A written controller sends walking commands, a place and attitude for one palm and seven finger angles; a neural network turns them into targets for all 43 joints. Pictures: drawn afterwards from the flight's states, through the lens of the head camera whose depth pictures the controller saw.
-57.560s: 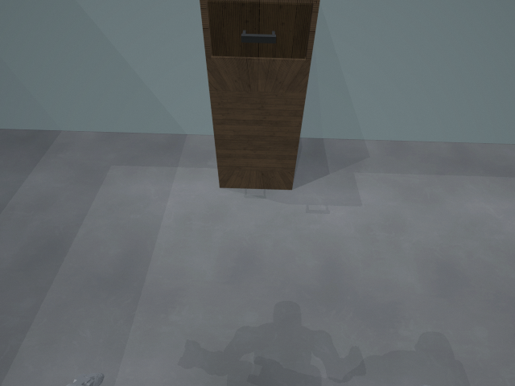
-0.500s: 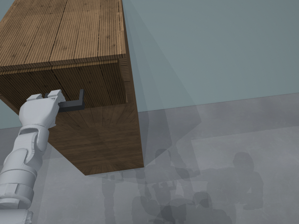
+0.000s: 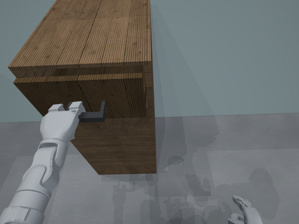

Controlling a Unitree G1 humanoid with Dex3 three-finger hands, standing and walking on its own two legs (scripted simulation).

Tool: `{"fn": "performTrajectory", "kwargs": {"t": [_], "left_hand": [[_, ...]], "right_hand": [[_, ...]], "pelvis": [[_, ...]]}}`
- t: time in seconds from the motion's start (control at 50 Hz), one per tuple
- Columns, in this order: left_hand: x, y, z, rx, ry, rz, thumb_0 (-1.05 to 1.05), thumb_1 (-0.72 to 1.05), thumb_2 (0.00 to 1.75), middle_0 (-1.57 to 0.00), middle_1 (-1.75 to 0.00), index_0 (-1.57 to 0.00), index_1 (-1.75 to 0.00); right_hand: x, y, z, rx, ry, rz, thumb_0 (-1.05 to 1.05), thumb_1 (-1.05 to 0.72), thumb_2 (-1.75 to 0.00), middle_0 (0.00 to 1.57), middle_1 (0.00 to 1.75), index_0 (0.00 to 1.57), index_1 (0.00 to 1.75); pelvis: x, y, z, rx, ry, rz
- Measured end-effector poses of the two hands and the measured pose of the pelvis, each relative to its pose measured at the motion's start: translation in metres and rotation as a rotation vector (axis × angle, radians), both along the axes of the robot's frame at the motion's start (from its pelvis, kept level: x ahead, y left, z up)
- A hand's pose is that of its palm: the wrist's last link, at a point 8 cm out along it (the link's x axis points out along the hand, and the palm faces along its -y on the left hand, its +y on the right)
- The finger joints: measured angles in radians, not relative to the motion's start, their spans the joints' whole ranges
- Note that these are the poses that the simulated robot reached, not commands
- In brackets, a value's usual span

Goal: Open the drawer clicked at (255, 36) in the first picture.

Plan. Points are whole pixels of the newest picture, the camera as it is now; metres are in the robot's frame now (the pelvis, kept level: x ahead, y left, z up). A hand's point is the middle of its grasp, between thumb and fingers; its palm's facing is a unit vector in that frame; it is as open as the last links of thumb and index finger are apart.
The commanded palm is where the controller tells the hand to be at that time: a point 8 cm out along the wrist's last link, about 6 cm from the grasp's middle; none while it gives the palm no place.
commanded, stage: pull the drawer open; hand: left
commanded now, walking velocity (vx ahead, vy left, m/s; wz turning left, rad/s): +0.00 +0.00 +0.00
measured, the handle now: (85, 111) +0.40 +0.24 +0.06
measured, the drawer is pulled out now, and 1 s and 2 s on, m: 0.05 0.05 0.08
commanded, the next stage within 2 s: none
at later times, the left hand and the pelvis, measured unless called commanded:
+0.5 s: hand (69, 133) +0.33 +0.27 +0.04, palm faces -0.04 -0.02 -1.00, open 5.8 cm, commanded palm +0.32 +0.27 +0.10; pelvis -0.03 -0.02 +0.00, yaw -1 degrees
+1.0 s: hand (69, 134) +0.33 +0.27 +0.04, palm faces -0.03 -0.04 -1.00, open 5.8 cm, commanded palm +0.28 +0.27 +0.10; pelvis -0.03 -0.01 +0.00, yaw -2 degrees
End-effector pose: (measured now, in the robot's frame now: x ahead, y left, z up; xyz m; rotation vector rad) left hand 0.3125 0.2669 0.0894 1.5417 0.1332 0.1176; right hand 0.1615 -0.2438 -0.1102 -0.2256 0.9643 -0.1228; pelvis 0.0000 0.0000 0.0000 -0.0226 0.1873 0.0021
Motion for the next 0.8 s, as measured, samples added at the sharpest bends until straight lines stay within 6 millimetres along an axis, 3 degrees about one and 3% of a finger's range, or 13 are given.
{"fn": "performTrajectory", "kwargs": {"t": [0.16, 0.54, 0.8], "left_hand": [[0.003, 0.0, 0.003, -0.004, 0.044, 0.013, 0.01, 0.71, 0.82, -0.42, -1.35, -0.37, -1.34], [0.002, 0.0, 0.002, 0.01, 0.034, -0.001, 0.0, 0.72, 0.84, -0.42, -1.35, -0.35, -1.35], [0.003, 0.0, 0.002, 0.012, 0.037, -0.003, 0.0, 0.71, 0.84, -0.42, -1.35, -0.35, -1.35]], "right_hand": [[-0.01, 0.003, -0.006, 0.021, 0.021, 0.001, 0.01, -0.9, -0.89, 0.2, 0.3, 0.21, 0.3], [-0.099, -0.047, -0.014, -0.052, 0.157, -0.124, 0.01, -0.9, -0.89, 0.2, 0.3, 0.2, 0.3], [-0.107, -0.04, -0.015, -0.032, 0.133, -0.13, 0.01, -0.9, -0.89, 0.2, 0.3, 0.2, 0.3]], "pelvis": [[-0.005, -0.007, 0.001, 0.008, -0.009, 0.001], [-0.03, -0.021, -0.003, 0.018, -0.001, -0.015], [-0.04, -0.019, -0.004, 0.02, -0.001, -0.016]]}}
